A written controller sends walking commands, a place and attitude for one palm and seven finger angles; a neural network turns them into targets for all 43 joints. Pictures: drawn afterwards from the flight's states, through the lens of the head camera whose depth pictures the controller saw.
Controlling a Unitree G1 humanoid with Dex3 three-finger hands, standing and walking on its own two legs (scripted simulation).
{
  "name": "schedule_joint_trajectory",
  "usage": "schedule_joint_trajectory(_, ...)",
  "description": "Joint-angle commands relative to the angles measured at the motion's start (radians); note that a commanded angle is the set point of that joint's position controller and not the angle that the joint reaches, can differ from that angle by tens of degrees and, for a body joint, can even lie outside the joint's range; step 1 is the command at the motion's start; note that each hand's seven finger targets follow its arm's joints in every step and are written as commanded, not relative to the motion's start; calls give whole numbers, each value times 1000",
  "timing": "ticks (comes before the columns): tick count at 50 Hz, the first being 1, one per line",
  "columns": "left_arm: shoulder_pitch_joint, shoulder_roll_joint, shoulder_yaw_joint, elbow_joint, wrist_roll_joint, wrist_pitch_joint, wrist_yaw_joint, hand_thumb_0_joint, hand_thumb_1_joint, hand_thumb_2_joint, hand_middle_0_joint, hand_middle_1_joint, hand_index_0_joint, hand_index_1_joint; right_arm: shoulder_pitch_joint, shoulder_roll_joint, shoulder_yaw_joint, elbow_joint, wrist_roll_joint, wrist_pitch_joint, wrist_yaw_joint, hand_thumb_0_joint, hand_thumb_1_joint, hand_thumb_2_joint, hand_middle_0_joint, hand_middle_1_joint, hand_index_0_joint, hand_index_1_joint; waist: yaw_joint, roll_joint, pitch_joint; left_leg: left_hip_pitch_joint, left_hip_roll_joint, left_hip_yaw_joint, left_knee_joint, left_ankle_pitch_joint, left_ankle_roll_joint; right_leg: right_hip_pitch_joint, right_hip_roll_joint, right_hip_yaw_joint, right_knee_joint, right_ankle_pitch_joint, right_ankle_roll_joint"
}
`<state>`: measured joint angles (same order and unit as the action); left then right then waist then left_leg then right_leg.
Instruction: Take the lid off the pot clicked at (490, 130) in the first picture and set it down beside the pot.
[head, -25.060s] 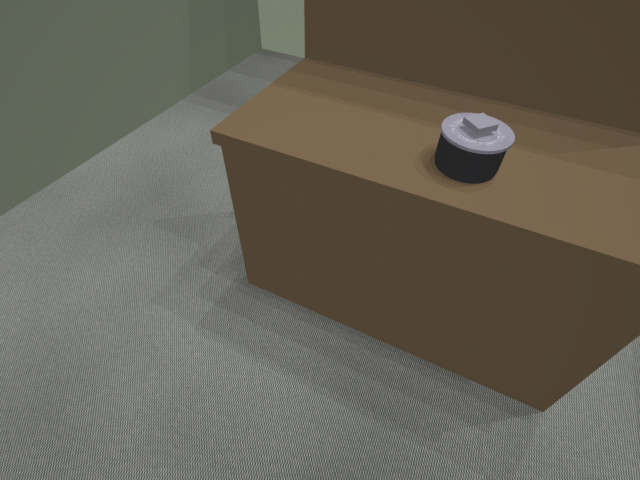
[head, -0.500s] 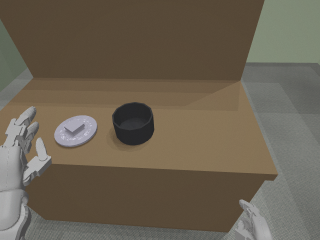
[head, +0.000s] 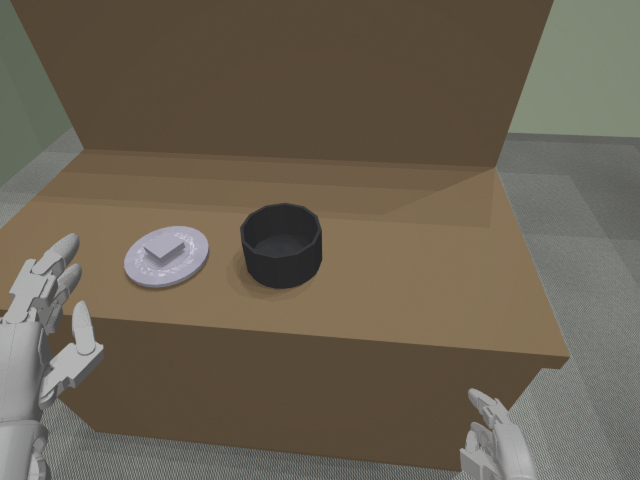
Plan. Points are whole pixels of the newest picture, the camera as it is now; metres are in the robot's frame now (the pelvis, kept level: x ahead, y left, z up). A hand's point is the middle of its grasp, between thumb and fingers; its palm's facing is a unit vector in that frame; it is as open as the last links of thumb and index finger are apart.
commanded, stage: step back with the hand held close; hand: left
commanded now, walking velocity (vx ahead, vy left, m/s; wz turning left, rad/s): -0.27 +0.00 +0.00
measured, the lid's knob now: (164, 246) +0.50 +0.38 -0.04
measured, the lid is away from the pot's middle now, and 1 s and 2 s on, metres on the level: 0.23 0.23 0.23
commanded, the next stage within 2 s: stop stepping back and stand still in 1.66 s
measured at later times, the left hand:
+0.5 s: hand (53, 383) +0.15 +0.26 +0.15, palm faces +0.30 -0.82 -0.49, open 7.4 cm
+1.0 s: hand (22, 444) +0.10 +0.26 +0.15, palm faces +0.36 -0.83 -0.42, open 7.4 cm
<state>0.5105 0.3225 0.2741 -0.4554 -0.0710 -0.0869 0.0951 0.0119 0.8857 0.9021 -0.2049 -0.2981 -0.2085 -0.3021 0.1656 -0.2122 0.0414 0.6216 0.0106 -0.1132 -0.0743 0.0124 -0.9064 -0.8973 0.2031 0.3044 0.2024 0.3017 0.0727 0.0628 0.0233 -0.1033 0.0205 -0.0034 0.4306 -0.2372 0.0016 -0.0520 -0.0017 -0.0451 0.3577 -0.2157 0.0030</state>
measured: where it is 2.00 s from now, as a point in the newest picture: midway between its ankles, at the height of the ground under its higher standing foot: outside the picture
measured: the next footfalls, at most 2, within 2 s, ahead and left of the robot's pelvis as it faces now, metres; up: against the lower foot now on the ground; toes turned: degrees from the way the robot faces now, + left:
left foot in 1.50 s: -0.05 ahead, +0.13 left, +0.00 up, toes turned +2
right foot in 1.76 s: -0.16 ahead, -0.12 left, +0.00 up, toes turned -4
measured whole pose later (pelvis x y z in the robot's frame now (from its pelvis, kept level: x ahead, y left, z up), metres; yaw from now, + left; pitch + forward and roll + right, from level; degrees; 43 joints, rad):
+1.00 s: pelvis -0.09 +0.02 -0.03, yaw +1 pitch -1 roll -3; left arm 0.60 0.40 0.39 -0.65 -0.04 -0.27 0.12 0.01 0.88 0.90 -0.21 -0.30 -0.21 -0.30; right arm 0.22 -0.19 0.00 0.54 0.02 -0.14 -0.05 0.01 -0.91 -0.90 0.20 0.30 0.20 0.30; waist 0.00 -0.02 0.05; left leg -0.49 0.02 0.00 0.73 -0.28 0.03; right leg -0.40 -0.02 -0.06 0.63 -0.22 0.03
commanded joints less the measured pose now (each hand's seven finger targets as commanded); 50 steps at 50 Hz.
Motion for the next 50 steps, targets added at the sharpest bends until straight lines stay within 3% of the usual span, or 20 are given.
schedule_joint_trajectory(1, -104, 223, 202, -175, 3, -123, 12, 0, 900, 900, -200, -300, -200, -300, -110, -112, -55, -168, -1, -25, 1, 0, -900, -900, 200, 300, 200, 300, -42, -168, 49, -72, 18, -33, 16, 12, 48, -173, -88, 140, -117, 156, -20)
schedule_joint_trajectory(5, 22, 162, 150, -246, 7, -150, -10, 0, 900, 900, -200, -300, -200, -300, -102, -130, -72, -206, 3, -14, 13, 0, -900, -900, 200, 300, 200, 300, -49, -28, -86, -82, 42, -30, 22, 128, 53, -106, -109, 101, -11, 291, -11)
schedule_joint_trajectory(9, 120, 198, 198, -337, 6, -166, -12, 0, 900, 900, -200, -300, -200, -300, -92, -131, -84, -240, 9, 5, 15, 0, -900, -900, 200, 300, 200, 300, -45, -29, -188, -76, 73, -53, 26, 325, 61, -66, -93, 56, 73, 362, 5)
schedule_joint_trajectory(12, 149, 240, 241, -375, 3, -171, -3, 0, 900, 900, -200, -300, -200, -300, -92, -127, -93, -250, 16, 16, 12, 0, -900, -900, 200, 300, 200, 300, -48, -15, -195, -96, 93, -78, 22, 358, 62, -80, -88, 46, 113, 325, 9)
schedule_joint_trajectory(13, 162, 218, 228, -382, 0, -174, -1, 0, 900, 900, -200, -300, -200, -300, -82, -125, -93, -253, 17, 18, 11, 0, -900, -900, 200, 300, 200, 300, -52, -3, -189, -116, 100, -86, 17, 350, 63, -84, -80, 36, 126, 297, 11)
schedule_joint_trajectory(16, 166, 224, 234, -425, 0, -182, 4, 0, 900, 900, -200, -300, -200, -300, -70, -132, -98, -259, 19, 7, 10, 0, -900, -900, 200, 300, 200, 300, -53, 86, -172, -156, 134, -120, -14, 327, 74, -116, -60, 16, 187, 154, 17)
schedule_joint_trajectory(18, 168, 219, 236, -433, 1, -182, 8, 0, 900, 900, -200, -300, -200, -300, -57, -130, -100, -255, 15, -7, 10, 0, -900, -900, 200, 300, 200, 300, -55, 121, -156, -177, 162, -150, -49, 285, 85, -147, -43, 5, 229, -5, 20)
schedule_joint_trajectory(20, 163, 213, 236, -429, 6, -181, 12, 0, 900, 900, -200, -300, -200, -300, -45, -134, -101, -249, 12, -24, 12, 0, -900, -900, 200, 300, 200, 300, -56, 135, -133, -219, 181, -157, -54, 214, 94, -152, -41, 0, 239, -71, 21)
schedule_joint_trajectory(23, 146, 202, 231, -393, 7, -176, 17, 0, 900, 900, -200, -300, -200, -300, -37, -133, -99, -241, 16, -35, 11, 0, -900, -900, 200, 300, 200, 300, -61, 39, -116, -289, 162, -143, -14, 47, 83, -119, -55, 10, 192, 11, 16)
schedule_joint_trajectory(25, 123, 199, 224, -372, 9, -175, 18, 0, 900, 900, -200, -300, -200, -300, -32, -135, -101, -246, 22, -36, 9, 0, -900, -900, 200, 300, 200, 300, -69, -39, -90, -357, 116, -115, 27, -151, 64, -125, -89, 43, 163, 69, 2)
schedule_joint_trajectory(27, 113, 226, 237, -360, 9, -178, 25, 0, 900, 900, -200, -300, -200, -300, -25, -129, -106, -241, 22, -36, 5, 0, -900, -900, 200, 300, 200, 300, -79, -133, -81, -328, 64, -90, 104, -249, 46, -218, -148, 127, 82, 17, -32)
schedule_joint_trajectory(29, 89, 203, 202, -359, 8, -187, 29, 0, 900, 900, -200, -300, -200, -300, -21, -124, -101, -233, 15, -38, 3, 0, -900, -900, 200, 300, 200, 300, -91, -143, -52, -287, 34, -80, 190, -284, 36, -339, -198, 189, 10, -103, -64)
schedule_joint_trajectory(31, 76, 217, 211, -375, 13, -195, 39, 0, 900, 900, -200, -300, -200, -300, -30, -119, -97, -226, 7, -40, 2, 0, -900, -900, 200, 300, 200, 300, -92, -128, -56, -274, 38, -98, 185, -253, 41, -361, -199, 180, 20, -97, -65)
schedule_joint_trajectory(32, 70, 239, 228, -396, 16, -198, 45, 0, 900, 900, -200, -300, -200, -300, -35, -126, -98, -227, 7, -40, -2, 0, -900, -900, 200, 300, 200, 300, -92, -92, -67, -282, 55, -116, 142, -241, 44, -341, -180, 159, 49, -79, -59)
schedule_joint_trajectory(33, 79, 217, 213, -411, 14, -204, 46, 0, 900, 900, -200, -300, -200, -300, -38, -124, -92, -235, 8, -42, -3, 0, -900, -900, 200, 300, 200, 300, -92, -41, -78, -304, 76, -139, 76, -246, 52, -305, -145, 116, 96, -74, -41)
schedule_joint_trajectory(37, 101, 222, 247, -394, 33, -211, 53, 0, 900, 900, -200, -300, -200, -300, -62, -136, -91, -258, 20, -61, -8, 0, -900, -900, 200, 300, 200, 300, -73, 173, -67, -569, 199, -246, -174, -491, 98, -73, -20, 11, 330, -126, 18)
schedule_joint_trajectory(40, 92, 209, 230, -400, 26, -216, 45, 0, 900, 900, -200, -300, -200, -300, -38, -128, -92, -248, 17, -71, 1, 0, -900, -900, 200, 300, 200, 300, -71, 65, -76, -496, 169, -190, -55, -280, 84, -107, -37, 23, 273, -13, 12)
schedule_joint_trajectory(46, 80, 214, 228, -401, 30, -236, 42, 0, 900, 900, -200, -300, -200, -300, -23, -132, -101, -240, 13, -80, 10, 0, -900, -900, 200, 300, 200, 300, -81, 4, -63, -529, 122, -145, 16, -437, 71, -170, -77, 86, 208, -101, -9)
schedule_joint_trajectory(48, 84, 225, 231, -401, 24, -239, 49, 0, 900, 900, -200, -300, -200, -300, -13, -118, -101, -228, 6, -75, 9, 0, -900, -900, 200, 300, 200, 300, -88, -69, -73, -446, 80, -110, 99, -371, 49, -259, -124, 144, 118, -119, -35)
schedule_joint_trajectory(50, 80, 230, 229, -403, 21, -247, 53, 0, 900, 900, -200, -300, -200, -300, -12, -116, -106, -214, -2, -73, 13, 0, -900, -900, 200, 300, 200, 300, -93, -97, -89, -381, 58, -98, 173, -303, 37, -319, -178, 202, 69, -96, -65)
